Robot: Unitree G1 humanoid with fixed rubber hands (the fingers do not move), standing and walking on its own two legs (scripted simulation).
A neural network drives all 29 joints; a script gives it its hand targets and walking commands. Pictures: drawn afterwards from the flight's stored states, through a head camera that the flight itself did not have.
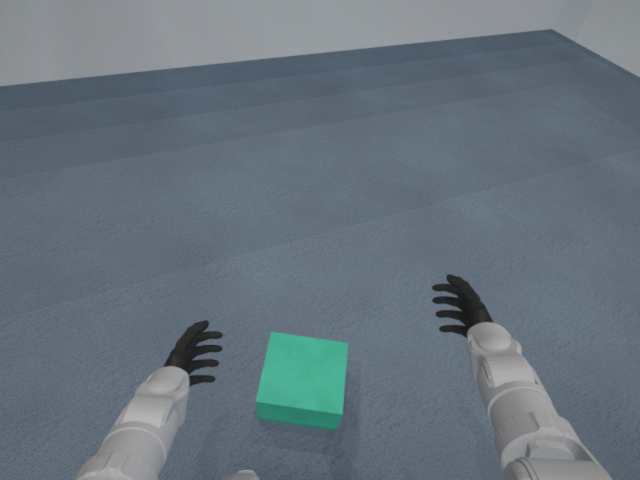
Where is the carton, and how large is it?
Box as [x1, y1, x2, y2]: [256, 332, 347, 430]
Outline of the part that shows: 271,332 256,397 256,408 258,418 335,430 342,414 347,343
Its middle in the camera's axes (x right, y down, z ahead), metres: -0.06 +0.43 +1.15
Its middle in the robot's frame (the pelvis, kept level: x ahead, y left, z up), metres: +0.50 +0.02 -0.68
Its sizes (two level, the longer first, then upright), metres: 0.232 0.204 0.155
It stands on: the floor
